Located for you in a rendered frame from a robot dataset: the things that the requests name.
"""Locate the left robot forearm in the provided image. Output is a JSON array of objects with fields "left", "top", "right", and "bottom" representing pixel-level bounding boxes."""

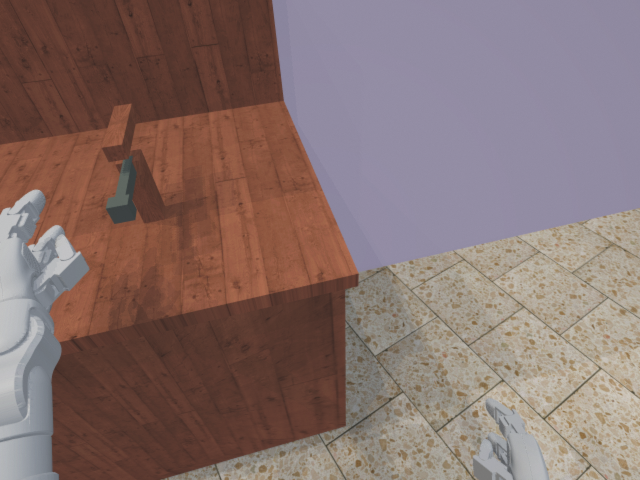
[{"left": 0, "top": 299, "right": 62, "bottom": 480}]

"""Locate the robot left hand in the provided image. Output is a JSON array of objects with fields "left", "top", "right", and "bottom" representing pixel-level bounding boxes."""
[{"left": 0, "top": 190, "right": 90, "bottom": 313}]

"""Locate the counter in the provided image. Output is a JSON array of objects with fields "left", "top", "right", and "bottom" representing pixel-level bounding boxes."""
[{"left": 0, "top": 0, "right": 359, "bottom": 480}]

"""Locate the robot right hand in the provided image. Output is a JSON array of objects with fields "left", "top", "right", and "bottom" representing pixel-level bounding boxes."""
[{"left": 473, "top": 398, "right": 549, "bottom": 480}]

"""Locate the tap lever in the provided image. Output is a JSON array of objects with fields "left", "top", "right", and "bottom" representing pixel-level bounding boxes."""
[{"left": 106, "top": 156, "right": 137, "bottom": 224}]

